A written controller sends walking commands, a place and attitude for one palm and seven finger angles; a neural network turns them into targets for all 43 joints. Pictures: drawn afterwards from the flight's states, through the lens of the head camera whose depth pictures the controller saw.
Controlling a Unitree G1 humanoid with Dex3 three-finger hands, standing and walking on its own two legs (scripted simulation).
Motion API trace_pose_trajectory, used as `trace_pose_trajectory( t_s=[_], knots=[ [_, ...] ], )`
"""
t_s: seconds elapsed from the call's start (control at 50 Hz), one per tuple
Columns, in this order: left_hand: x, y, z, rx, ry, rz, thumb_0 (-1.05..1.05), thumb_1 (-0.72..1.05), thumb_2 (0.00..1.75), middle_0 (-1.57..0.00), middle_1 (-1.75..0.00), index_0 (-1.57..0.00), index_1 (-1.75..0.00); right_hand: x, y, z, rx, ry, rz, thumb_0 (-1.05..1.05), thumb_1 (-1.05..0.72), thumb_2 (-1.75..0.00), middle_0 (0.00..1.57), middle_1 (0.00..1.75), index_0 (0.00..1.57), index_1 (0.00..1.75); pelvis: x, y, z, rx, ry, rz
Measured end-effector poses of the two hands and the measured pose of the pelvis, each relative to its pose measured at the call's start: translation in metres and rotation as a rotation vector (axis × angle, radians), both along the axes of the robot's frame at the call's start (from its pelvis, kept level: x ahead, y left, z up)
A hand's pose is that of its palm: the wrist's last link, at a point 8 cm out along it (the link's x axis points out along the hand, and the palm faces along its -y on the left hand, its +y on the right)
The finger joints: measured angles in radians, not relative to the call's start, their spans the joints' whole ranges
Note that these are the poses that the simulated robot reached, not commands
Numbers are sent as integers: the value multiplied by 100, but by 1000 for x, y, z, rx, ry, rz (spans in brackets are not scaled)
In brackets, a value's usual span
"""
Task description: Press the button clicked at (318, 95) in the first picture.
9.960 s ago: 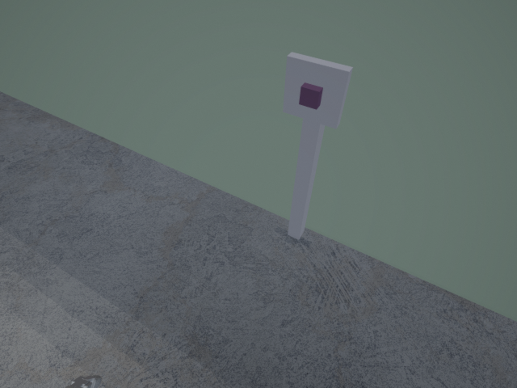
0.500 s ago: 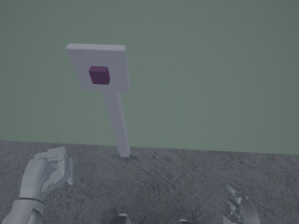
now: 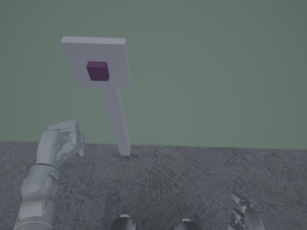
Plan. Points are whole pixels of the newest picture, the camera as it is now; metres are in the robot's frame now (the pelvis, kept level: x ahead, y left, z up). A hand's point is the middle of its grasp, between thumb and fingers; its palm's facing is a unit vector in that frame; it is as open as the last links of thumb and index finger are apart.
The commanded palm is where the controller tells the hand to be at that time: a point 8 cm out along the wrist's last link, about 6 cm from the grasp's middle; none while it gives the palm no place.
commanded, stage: aim a knuckle at the button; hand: left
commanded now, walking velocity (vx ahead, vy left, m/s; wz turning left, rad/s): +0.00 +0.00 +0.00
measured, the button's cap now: (98, 70) +0.56 +0.20 +0.07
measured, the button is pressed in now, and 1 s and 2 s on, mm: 0 0 0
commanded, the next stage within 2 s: press the button with the knuckle in 1.48 s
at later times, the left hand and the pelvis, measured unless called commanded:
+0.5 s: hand (98, 115) +0.40 +0.17 +0.05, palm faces +0.00 -1.00 -0.03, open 3.1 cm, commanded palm +0.39 +0.22 +0.04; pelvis +0.00 +0.01 -0.01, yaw -1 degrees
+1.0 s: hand (108, 97) +0.48 +0.16 +0.03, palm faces +0.02 -1.00 -0.02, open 3.1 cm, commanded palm +0.45 +0.22 +0.04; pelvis +0.00 +0.00 -0.02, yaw -3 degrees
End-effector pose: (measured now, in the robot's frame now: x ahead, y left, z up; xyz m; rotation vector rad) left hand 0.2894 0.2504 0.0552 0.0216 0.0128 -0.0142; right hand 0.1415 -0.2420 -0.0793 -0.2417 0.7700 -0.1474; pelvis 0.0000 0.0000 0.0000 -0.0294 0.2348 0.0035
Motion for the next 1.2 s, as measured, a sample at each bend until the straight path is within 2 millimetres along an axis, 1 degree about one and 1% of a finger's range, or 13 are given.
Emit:
trace_pose_trajectory(
  t_s=[0.1, 0.34, 0.44, 0.52, 0.66, 0.86, 0.94, 1.02, 1.1, 1.2],
  knots=[
    [19, -2, -3, -3, 1, 7, 1, 90, 90, -130, -150, -130, -150, -12, -2, -5, -4, 56, -20, 2, -90, -90, 21, 30, 20, 30, 1, 4, 0, 1, 13, -6],
    [58, -17, -6, 2, -19, 3, 1, 90, 90, -130, -150, -130, -150, -36, 0, -18, 8, 165, -58, 1, -90, -90, 21, 30, 20, 30, 1, 8, -3, 2, 39, -14],
    [81, -22, -9, 8, -13, 11, 1, 90, 90, -130, -150, -130, -150, -45, 0, -25, 12, 207, -66, 1, -90, -90, 21, 30, 20, 30, -2, 8, -5, 2, 51, -15],
    [96, -27, -6, 10, -22, 15, 1, 90, 90, -130, -150, -130, -150, -55, -2, -30, 18, 239, -80, 1, -90, -90, 21, 30, 20, 30, -3, 7, -7, 3, 63, -19],
    [127, -35, -10, 7, -6, 25, 1, 90, 90, -130, -150, -130, -150, -80, -9, -39, 12, 323, -107, 1, -90, -90, 21, 30, 20, 30, -6, 4, -13, 5, 90, -21],
    [170, -39, -16, 5, -5, 37, 1, 90, 90, -130, -150, -130, -150, -126, -20, -49, -9, 469, -170, 1, -90, -90, 20, 30, 20, 30, -9, 0, -23, 4, 147, -31],
    [175, -39, -20, 5, -1, 30, 1, 90, 90, -130, -150, -130, -150, -140, -20, -49, 0, 522, -197, 1, -90, -90, 20, 30, 20, 30, -7, 0, -23, 6, 159, -41],
    [171, -35, -26, 0, 20, 35, 1, 90, 90, -130, -150, -130, -150, -146, -17, -46, 10, 553, -214, 1, -90, -90, 20, 30, 20, 30, -4, 1, -20, 7, 160, -48],
    [165, -31, -25, 4, 5, 40, 1, 90, 90, -130, -150, -130, -150, -142, -14, -43, 15, 552, -215, 1, -90, -90, 20, 30, 20, 30, 0, 2, -17, 4, 155, -47],
    [161, -30, -23, -2, 6, 36, 1, 90, 90, -130, -150, -130, -150, -125, -12, -41, 15, 521, -193, 1, -90, -90, 20, 30, 20, 30, 3, 4, -14, -2, 144, -38]
  ],
)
